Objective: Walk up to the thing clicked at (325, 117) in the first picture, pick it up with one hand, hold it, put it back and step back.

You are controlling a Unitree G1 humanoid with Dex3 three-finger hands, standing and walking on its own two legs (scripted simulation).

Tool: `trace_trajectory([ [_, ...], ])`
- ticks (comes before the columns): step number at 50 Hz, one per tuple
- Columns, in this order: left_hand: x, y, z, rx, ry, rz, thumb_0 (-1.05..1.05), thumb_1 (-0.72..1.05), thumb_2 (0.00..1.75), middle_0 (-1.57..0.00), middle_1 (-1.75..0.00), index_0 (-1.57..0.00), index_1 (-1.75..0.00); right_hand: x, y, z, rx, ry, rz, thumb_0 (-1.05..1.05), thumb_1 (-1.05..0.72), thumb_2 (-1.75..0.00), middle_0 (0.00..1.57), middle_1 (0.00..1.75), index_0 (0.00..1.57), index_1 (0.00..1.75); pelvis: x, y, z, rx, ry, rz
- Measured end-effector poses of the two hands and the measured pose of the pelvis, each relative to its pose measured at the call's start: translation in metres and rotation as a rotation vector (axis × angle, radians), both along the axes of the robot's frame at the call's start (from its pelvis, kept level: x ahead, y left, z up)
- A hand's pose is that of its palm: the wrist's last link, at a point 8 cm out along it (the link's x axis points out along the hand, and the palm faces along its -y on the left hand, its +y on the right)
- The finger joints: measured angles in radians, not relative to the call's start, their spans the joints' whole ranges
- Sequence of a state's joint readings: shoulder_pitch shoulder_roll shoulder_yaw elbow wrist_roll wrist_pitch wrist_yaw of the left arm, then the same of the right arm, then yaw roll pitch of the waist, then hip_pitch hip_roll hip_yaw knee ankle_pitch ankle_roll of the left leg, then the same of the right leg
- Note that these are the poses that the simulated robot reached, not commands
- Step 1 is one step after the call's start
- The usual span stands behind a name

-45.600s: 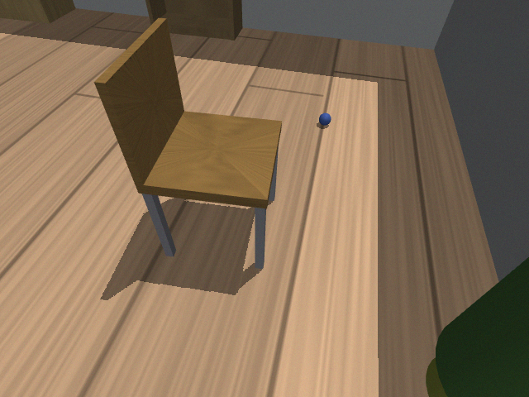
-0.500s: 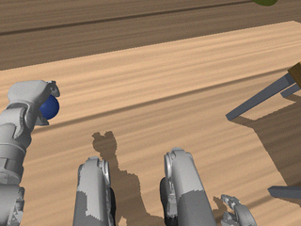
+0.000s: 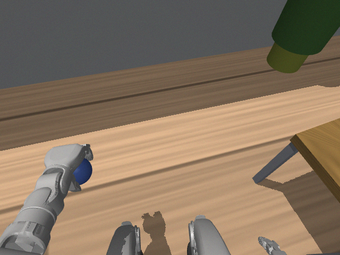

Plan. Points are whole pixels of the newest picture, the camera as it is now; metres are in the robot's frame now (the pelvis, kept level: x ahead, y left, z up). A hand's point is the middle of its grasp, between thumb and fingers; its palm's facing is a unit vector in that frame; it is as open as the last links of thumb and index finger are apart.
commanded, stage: lift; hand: left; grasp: from above
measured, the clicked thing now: (77, 170) +0.38 +0.23 -0.10
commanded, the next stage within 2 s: hold in 0.44 s
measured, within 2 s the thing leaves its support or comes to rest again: neither
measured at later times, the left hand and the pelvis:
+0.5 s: hand (67, 153) +0.38 +0.22 +0.01, palm faces -0.44 -0.08 -0.90, open 9.9 cm; pelvis +0.04 +0.00 +0.09, yaw -1 degrees
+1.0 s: hand (59, 138) +0.39 +0.22 +0.06, palm faces -0.44 -0.05 -0.90, open 9.9 cm; pelvis +0.07 +0.00 +0.11, yaw -1 degrees
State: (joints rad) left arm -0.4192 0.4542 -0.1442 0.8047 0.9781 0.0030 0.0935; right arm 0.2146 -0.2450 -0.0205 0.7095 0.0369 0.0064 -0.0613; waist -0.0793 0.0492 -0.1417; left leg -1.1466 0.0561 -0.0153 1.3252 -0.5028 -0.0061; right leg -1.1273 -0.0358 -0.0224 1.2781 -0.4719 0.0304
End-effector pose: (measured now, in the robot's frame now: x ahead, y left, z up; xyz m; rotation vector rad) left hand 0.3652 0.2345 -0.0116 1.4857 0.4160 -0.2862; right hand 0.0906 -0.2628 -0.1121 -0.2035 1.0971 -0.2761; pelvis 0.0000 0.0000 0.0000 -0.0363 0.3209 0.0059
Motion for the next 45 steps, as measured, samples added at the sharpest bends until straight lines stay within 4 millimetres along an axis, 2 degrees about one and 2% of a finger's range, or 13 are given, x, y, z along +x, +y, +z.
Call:
trace_trajectory([
  [9, 0.001, -0.01, 0.036, -0.001, 0.006, 0.009, 0.0, 0.01, 0.46, -0.64, -0.71, -0.68, -0.66, 0.006, -0.007, 0.043, -0.012, -0.012, -0.02, 0.01, -0.91, -0.9, 0.21, 0.3, 0.2, 0.3, 0.017, -0.001, 0.042, 0.01, -0.063, -0.004],
  [20, 0.012, -0.014, 0.071, 0.004, 0.002, 0.019, 0.0, 0.01, 0.45, -0.66, -0.7, -0.69, -0.65, 0.02, -0.003, 0.073, 0.017, -0.009, -0.029, 0.01, -0.91, -0.9, 0.21, 0.3, 0.2, 0.3, 0.036, -0.001, 0.076, 0.02, -0.118, -0.012],
  [31, 0.019, -0.013, 0.095, 0.002, 0.006, 0.014, 0.0, 0.01, 0.44, -0.66, -0.69, -0.7, -0.64, 0.044, 0.001, 0.091, 0.035, -0.022, -0.026, 0.01, -0.9, -0.9, 0.21, 0.3, 0.2, 0.3, 0.054, 0.001, 0.095, 0.025, -0.154, -0.018],
  [45, 0.029, -0.012, 0.122, 0.006, 0.005, -0.012, 0.0, 0.01, 0.45, -0.66, -0.68, -0.7, -0.64, 0.072, -0.002, 0.109, 0.042, -0.059, -0.023, 0.01, -0.9, -0.9, 0.21, 0.3, 0.2, 0.3, 0.07, 0.001, 0.109, 0.029, -0.194, -0.024],
])
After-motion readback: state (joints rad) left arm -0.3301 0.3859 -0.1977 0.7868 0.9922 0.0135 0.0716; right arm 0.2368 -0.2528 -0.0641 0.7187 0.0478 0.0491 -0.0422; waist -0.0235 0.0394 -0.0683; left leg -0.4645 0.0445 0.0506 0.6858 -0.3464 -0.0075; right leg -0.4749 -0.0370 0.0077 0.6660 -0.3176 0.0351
